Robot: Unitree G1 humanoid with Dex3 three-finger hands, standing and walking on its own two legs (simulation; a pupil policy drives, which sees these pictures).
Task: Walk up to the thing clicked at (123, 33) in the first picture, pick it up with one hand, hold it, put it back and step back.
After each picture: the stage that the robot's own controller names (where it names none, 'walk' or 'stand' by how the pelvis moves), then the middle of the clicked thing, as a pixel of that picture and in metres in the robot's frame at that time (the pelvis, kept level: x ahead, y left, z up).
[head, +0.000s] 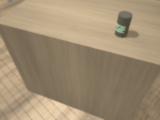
stand; (123, 24) +0.70 -0.20 +0.04
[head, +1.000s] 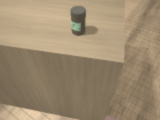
rise first; (78, 21) +0.64 +0.05 +0.07
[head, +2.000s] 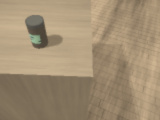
stand; (37, 32) +0.53 +0.19 +0.08
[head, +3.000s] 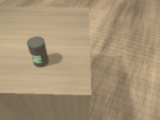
stand; (38, 52) +0.50 +0.19 +0.04
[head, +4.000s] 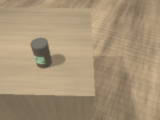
stand; (41, 53) +0.50 +0.18 +0.04
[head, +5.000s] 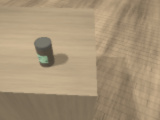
stand; (45, 52) +0.50 +0.17 +0.04
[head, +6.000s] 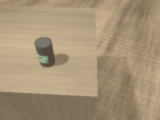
stand; (45, 52) +0.50 +0.17 +0.04
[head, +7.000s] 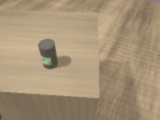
rise first; (48, 54) +0.50 +0.17 +0.04
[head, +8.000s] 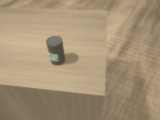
go down; (56, 51) +0.51 +0.16 +0.04
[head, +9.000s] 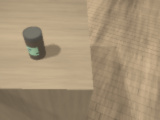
go down; (35, 44) +0.51 +0.15 +0.06
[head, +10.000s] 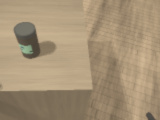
go down; (28, 41) +0.50 +0.15 +0.07
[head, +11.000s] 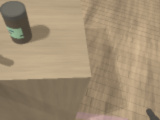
close in; (17, 24) +0.51 +0.16 +0.11
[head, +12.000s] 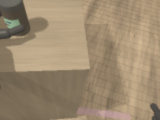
close; (15, 15) +0.53 +0.16 +0.12
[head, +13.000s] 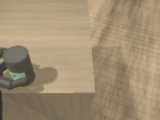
lift; (20, 67) +0.37 +0.18 +0.11
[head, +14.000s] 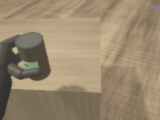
lift; (34, 57) +0.31 +0.14 +0.23
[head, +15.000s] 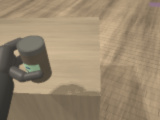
hold; (36, 60) +0.32 +0.14 +0.21
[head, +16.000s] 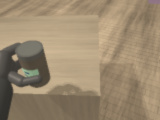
hold; (34, 64) +0.31 +0.14 +0.20
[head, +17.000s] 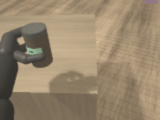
crouch; (38, 45) +0.38 +0.13 +0.22
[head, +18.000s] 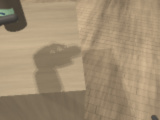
lower; (9, 8) +0.49 +0.16 +0.25
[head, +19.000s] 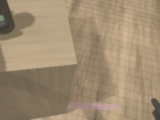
lower; out of the picture +0.54 +0.16 +0.13
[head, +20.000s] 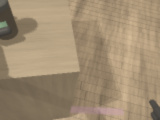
lower; (1, 17) +0.52 +0.16 +0.12
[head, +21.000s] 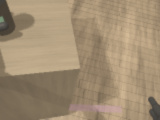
lower; out of the picture +0.53 +0.16 +0.12
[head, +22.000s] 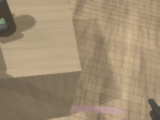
lower; out of the picture +0.53 +0.17 +0.12
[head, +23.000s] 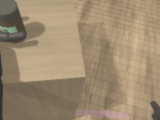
open; (10, 22) +0.51 +0.16 +0.11
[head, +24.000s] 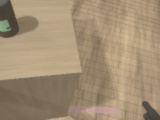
sink last; (2, 15) +0.52 +0.16 +0.12
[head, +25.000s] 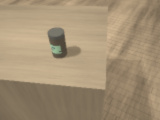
sink last; (58, 43) +0.53 +0.15 +0.09
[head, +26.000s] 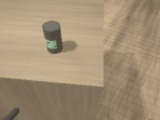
stand; (53, 37) +0.53 +0.14 +0.09
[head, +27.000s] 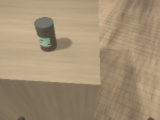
stand; (46, 35) +0.52 +0.15 +0.10
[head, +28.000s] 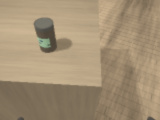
stand; (46, 35) +0.51 +0.15 +0.11
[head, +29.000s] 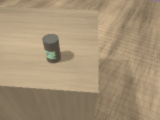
stand; (52, 49) +0.53 +0.15 +0.04
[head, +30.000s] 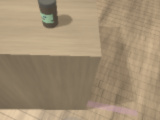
walk; (48, 12) +0.61 +0.13 +0.06
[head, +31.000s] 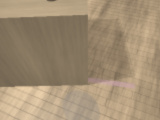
walk; out of the picture +0.90 +0.20 +0.06
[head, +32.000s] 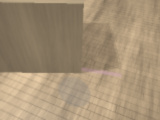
stand; out of the picture +1.18 +0.20 +0.06
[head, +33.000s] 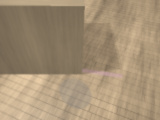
stand; out of the picture +1.16 +0.18 +0.04
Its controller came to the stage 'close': yes
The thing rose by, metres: 0.20
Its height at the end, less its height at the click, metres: +0.00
